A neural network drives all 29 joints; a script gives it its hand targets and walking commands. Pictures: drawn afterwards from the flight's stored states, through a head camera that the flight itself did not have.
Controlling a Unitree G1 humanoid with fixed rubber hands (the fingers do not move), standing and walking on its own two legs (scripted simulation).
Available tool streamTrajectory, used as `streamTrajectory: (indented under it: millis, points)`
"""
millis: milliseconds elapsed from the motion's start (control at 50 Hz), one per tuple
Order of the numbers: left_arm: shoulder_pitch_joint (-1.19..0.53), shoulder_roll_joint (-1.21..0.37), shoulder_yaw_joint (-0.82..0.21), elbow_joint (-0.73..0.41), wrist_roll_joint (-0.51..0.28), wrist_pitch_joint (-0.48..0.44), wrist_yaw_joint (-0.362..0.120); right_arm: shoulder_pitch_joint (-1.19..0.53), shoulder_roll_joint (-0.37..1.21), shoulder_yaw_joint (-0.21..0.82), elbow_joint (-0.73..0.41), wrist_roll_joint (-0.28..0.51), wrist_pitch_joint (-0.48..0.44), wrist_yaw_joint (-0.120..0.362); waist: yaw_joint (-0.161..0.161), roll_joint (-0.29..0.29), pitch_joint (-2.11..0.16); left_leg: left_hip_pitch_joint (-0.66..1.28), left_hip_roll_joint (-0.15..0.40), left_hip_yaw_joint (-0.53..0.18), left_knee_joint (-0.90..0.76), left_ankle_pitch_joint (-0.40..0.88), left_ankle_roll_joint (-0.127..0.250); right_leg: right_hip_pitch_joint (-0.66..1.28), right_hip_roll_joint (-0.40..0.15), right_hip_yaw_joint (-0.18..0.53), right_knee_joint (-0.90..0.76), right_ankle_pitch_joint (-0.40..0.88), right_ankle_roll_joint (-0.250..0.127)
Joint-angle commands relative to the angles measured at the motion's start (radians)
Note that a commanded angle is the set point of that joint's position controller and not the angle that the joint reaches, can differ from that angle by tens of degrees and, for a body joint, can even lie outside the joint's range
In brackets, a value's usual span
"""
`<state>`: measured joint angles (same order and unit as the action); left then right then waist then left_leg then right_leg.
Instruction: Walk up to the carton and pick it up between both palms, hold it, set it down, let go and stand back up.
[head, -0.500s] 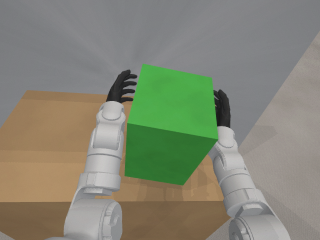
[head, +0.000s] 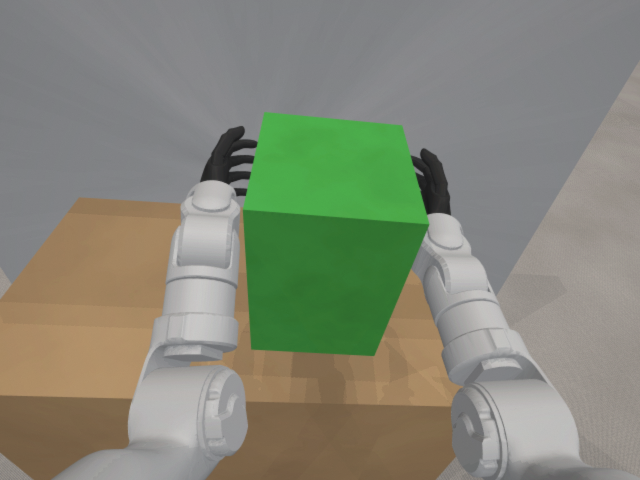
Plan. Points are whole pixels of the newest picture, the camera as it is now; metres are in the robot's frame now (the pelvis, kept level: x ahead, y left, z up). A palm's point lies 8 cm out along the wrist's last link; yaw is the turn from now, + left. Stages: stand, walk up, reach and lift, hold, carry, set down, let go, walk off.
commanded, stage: reach and lift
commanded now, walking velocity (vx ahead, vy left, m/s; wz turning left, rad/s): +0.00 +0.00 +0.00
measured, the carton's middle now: (323, 242) +0.38 -0.01 +0.14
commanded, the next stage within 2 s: hold in 1.12 s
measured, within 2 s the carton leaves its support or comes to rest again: neither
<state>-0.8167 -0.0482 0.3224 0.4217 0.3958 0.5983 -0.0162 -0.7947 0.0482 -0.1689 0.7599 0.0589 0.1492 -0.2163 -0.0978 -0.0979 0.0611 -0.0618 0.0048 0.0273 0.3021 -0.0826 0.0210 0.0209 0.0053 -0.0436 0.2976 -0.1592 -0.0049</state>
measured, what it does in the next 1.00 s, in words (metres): stands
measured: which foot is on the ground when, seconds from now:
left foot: down 0.00-1.00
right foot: down 0.00-1.00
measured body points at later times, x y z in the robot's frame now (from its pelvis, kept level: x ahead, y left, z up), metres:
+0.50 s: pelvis +0.02 +0.01 +0.00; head -0.03 +0.05 +0.44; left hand +0.41 +0.14 +0.21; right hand +0.41 -0.12 +0.22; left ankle +0.07 +0.11 -0.75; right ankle +0.02 -0.11 -0.75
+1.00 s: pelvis +0.02 +0.01 +0.00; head -0.05 +0.04 +0.44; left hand +0.41 +0.14 +0.24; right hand +0.41 -0.13 +0.24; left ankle +0.07 +0.11 -0.75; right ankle +0.02 -0.11 -0.75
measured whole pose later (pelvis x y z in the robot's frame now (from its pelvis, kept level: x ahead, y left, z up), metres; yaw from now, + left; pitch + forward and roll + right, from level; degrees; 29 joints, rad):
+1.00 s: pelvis +0.02 +0.01 +0.00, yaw +0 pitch -9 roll -1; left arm -0.82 -0.06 0.35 0.29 0.35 0.76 0.04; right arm -0.91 -0.03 -0.07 0.73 0.21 0.33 -0.23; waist -0.10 -0.06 0.00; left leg -0.07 0.01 0.03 0.35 -0.13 0.02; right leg 0.04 0.01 -0.04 0.29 -0.17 0.01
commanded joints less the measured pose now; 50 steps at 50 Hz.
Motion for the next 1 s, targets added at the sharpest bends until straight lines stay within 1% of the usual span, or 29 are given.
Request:
streamTrajectory:
  millis: [0, 20, 40, 60, 80, 100, 120, 140, 180, 200, 220, 240, 280, 300, 400, 500, 520, 580, 640, 660, 680, 700, 760, 780, 880, 900, 920, 940, 980]
  points:
    - [-0.652, -0.615, -0.371, -0.042, -0.122, -0.035, -0.114, -0.865, 0.542, 0.305, -0.22, 0.034, -0.063, 0.105, 0.0, 0.122, -0.424, 0.219, -0.011, 0.01, -0.055, -0.125, 0.032, -0.09, 0.024, -0.053, -0.07, -0.005, 0.033]
    - [-0.636, -0.621, -0.385, -0.04, -0.132, -0.036, -0.111, -0.866, 0.553, 0.312, -0.247, 0.037, -0.066, 0.102, -0.018, 0.112, -0.463, 0.235, -0.015, 0.015, -0.044, -0.101, 0.032, -0.073, 0.022, -0.051, -0.071, 0.03, 0.04]
    - [-0.675, -0.612, -0.39, -0.074, -0.138, -0.04, -0.11, -0.877, 0.565, 0.321, -0.242, 0.047, -0.065, 0.1, -0.011, 0.122, -0.478, 0.239, -0.015, 0.014, -0.036, -0.07, 0.027, -0.072, 0.021, -0.046, -0.066, 0.048, 0.039]
    - [-0.649, -0.623, -0.394, -0.027, -0.138, -0.032, -0.106, -0.914, 0.562, 0.341, -0.293, 0.063, -0.067, 0.098, -0.008, 0.103, -0.49, 0.234, -0.022, 0.017, -0.018, -0.043, 0.028, -0.061, 0.026, -0.055, -0.063, 0.065, 0.042]
    - [-0.627, -0.608, -0.383, 0.018, -0.137, -0.035, -0.109, -0.918, 0.568, 0.336, -0.267, 0.066, -0.058, 0.095, -0.002, 0.087, -0.448, 0.205, -0.019, 0.015, -0.022, -0.061, 0.037, -0.076, 0.024, -0.049, -0.064, 0.062, 0.042]
    - [-0.632, -0.628, -0.388, -0.053, -0.139, -0.036, -0.109, -0.915, 0.565, 0.339, -0.288, 0.069, -0.059, 0.092, -0.006, 0.097, -0.491, 0.232, -0.017, 0.014, -0.019, -0.018, 0.029, -0.049, 0.028, -0.047, -0.062, 0.094, 0.041]
    - [-0.601, -0.617, -0.365, -0.015, -0.127, -0.023, -0.11, -0.892, 0.561, 0.349, -0.258, 0.082, -0.048, 0.087, -0.006, 0.082, -0.451, 0.236, -0.019, 0.018, -0.006, 0.017, 0.033, -0.054, 0.03, -0.046, -0.065, 0.126, 0.043]
    - [-0.57, -0.617, -0.364, -0.058, -0.131, -0.02, -0.112, -0.883, 0.555, 0.383, -0.304, 0.097, -0.052, 0.083, 0.008, 0.08, -0.484, 0.252, -0.022, 0.02, 0.0, 0.059, 0.031, -0.01, 0.029, -0.041, -0.056, 0.178, 0.05]
    - [-0.55, -0.615, -0.372, -0.092, -0.131, -0.007, -0.12, -0.845, 0.549, 0.419, -0.289, 0.133, -0.041, 0.074, 0.0, 0.095, -0.482, 0.28, -0.026, 0.02, 0.019, 0.149, 0.017, 0.004, 0.034, -0.038, -0.049, 0.256, 0.057]
    - [-0.567, -0.602, -0.383, -0.13, -0.131, -0.007, -0.122, -0.842, 0.546, 0.416, -0.283, 0.14, -0.033, 0.071, -0.021, 0.083, -0.466, 0.279, -0.024, 0.014, 0.023, 0.144, 0.014, 0.003, 0.033, -0.035, -0.05, 0.26, 0.056]
    - [-0.548, -0.598, -0.365, -0.133, -0.124, 0.002, -0.119, -0.844, 0.527, 0.424, -0.3, 0.152, -0.028, 0.074, 0.019, 0.083, -0.455, 0.274, -0.009, 0.009, 0.016, 0.162, 0.009, 0.008, 0.029, -0.032, -0.054, 0.241, 0.055]
    - [-0.567, -0.62, -0.408, -0.195, -0.138, 0.003, -0.116, -0.824, 0.543, 0.444, -0.322, 0.163, -0.028, 0.072, -0.007, 0.093, -0.484, 0.289, -0.015, 0.01, 0.022, 0.17, 0.006, 0.02, 0.033, -0.034, -0.054, 0.251, 0.056]
    - [-0.585, -0.615, -0.429, -0.214, -0.135, 0.014, -0.112, -0.872, 0.552, 0.475, -0.369, 0.192, -0.02, 0.066, 0.005, 0.114, -0.481, 0.274, -0.016, 0.004, 0.044, 0.196, 0.001, 0.021, 0.033, -0.031, -0.047, 0.268, 0.059]
    - [-0.571, -0.613, -0.443, -0.225, -0.155, 0.019, -0.107, -0.868, 0.549, 0.484, -0.384, 0.199, -0.013, 0.063, 0.007, 0.092, -0.483, 0.276, -0.012, -0.002, 0.039, 0.19, 0.001, 0.018, 0.033, -0.032, -0.046, 0.268, 0.061]
    - [-0.563, -0.624, -0.486, -0.274, -0.175, 0.054, -0.095, -0.831, 0.531, 0.482, -0.383, 0.22, 0.038, 0.059, -0.017, 0.126, -0.434, 0.271, -0.011, -0.005, 0.039, 0.172, -0.017, -0.019, 0.041, -0.037, -0.054, 0.213, 0.056]
    - [-0.574, -0.631, -0.527, -0.343, -0.196, 0.077, -0.086, -0.817, 0.511, 0.484, -0.423, 0.24, 0.063, 0.059, -0.026, 0.162, -0.469, 0.301, -0.003, -0.017, 0.045, 0.241, -0.037, -0.014, 0.047, -0.043, -0.05, 0.235, 0.054]
    - [-0.584, -0.643, -0.526, -0.311, -0.197, 0.083, -0.089, -0.834, 0.501, 0.469, -0.403, 0.23, 0.073, 0.057, -0.042, 0.157, -0.461, 0.296, -0.004, -0.026, 0.055, 0.207, -0.04, -0.03, 0.049, -0.042, -0.057, 0.203, 0.054]
    - [-0.582, -0.635, -0.521, -0.314, -0.2, 0.09, -0.087, -0.816, 0.505, 0.467, -0.403, 0.224, 0.096, 0.059, -0.039, 0.14, -0.454, 0.28, 0.001, -0.025, 0.034, 0.177, -0.037, -0.024, 0.046, -0.041, -0.06, 0.172, 0.051]
    - [-0.611, -0.642, -0.517, -0.301, -0.205, 0.096, -0.081, -0.85, 0.498, 0.43, -0.377, 0.226, 0.104, 0.067, -0.049, 0.147, -0.436, 0.256, 0.012, -0.031, 0.03, 0.155, -0.046, -0.045, 0.047, -0.043, -0.055, 0.143, 0.041]
    - [-0.617, -0.656, -0.521, -0.321, -0.204, 0.097, -0.083, -0.86, 0.519, 0.459, -0.408, 0.225, 0.102, 0.067, -0.038, 0.161, -0.467, 0.281, 0.001, -0.026, 0.034, 0.173, -0.044, -0.026, 0.046, -0.042, -0.058, 0.16, 0.043]
    - [-0.617, -0.65, -0.547, -0.34, -0.215, 0.1, -0.081, -0.821, 0.514, 0.455, -0.383, 0.235, 0.115, 0.067, -0.054, 0.164, -0.466, 0.29, -0.001, -0.028, 0.036, 0.189, -0.047, -0.035, 0.048, -0.043, -0.056, 0.175, 0.046]
    - [-0.636, -0.625, -0.492, -0.261, -0.199, 0.102, -0.085, -0.873, 0.518, 0.454, -0.37, 0.24, 0.123, 0.065, -0.017, 0.142, -0.407, 0.233, -0.006, -0.022, 0.025, 0.132, -0.032, -0.056, 0.051, -0.041, -0.06, 0.127, 0.053]
    - [-0.632, -0.619, -0.438, -0.202, -0.182, 0.11, -0.093, -0.893, 0.515, 0.401, -0.32, 0.213, 0.135, 0.07, -0.02, 0.112, -0.391, 0.194, 0.001, -0.016, -0.006, 0.017, -0.019, -0.039, 0.044, -0.036, -0.066, 0.053, 0.044]
    - [-0.659, -0.619, -0.428, -0.213, -0.174, 0.109, -0.094, -0.889, 0.529, 0.415, -0.306, 0.209, 0.134, 0.071, -0.004, 0.112, -0.387, 0.193, 0.0, -0.017, -0.012, -0.001, -0.014, -0.042, 0.038, -0.03, -0.066, 0.043, 0.045]
    - [-0.7, -0.643, -0.438, -0.207, -0.206, 0.096, -0.08, -0.969, 0.547, 0.415, -0.344, 0.241, 0.129, 0.071, -0.009, 0.135, -0.502, 0.235, -0.004, -0.018, 0.031, 0.131, -0.025, -0.027, 0.051, -0.031, -0.05, 0.141, 0.048]
    - [-0.719, -0.632, -0.428, -0.192, -0.197, 0.094, -0.08, -0.969, 0.554, 0.412, -0.318, 0.233, 0.138, 0.067, -0.018, 0.105, -0.474, 0.228, -0.005, -0.015, 0.026, 0.098, -0.017, -0.036, 0.051, -0.03, -0.058, 0.113, 0.052]
    - [-0.735, -0.617, -0.417, -0.199, -0.191, 0.091, -0.083, -0.938, 0.55, 0.406, -0.275, 0.234, 0.146, 0.069, -0.013, 0.13, -0.46, 0.223, -0.004, -0.013, 0.022, 0.085, -0.018, -0.047, 0.049, -0.028, -0.054, 0.103, 0.047]
    - [-0.703, -0.605, -0.4, -0.18, -0.185, 0.09, -0.086, -0.951, 0.554, 0.41, -0.293, 0.235, 0.148, 0.067, 0.004, 0.111, -0.469, 0.214, -0.008, -0.012, 0.018, 0.081, -0.01, -0.036, 0.048, -0.023, -0.054, 0.104, 0.053]
    - [-0.726, -0.62, -0.421, -0.209, -0.193, 0.09, -0.083, -0.952, 0.554, 0.415, -0.3, 0.241, 0.147, 0.065, 0.003, 0.124, -0.498, 0.221, -0.005, -0.014, 0.033, 0.103, -0.026, -0.024, 0.049, -0.021, -0.05, 0.124, 0.051]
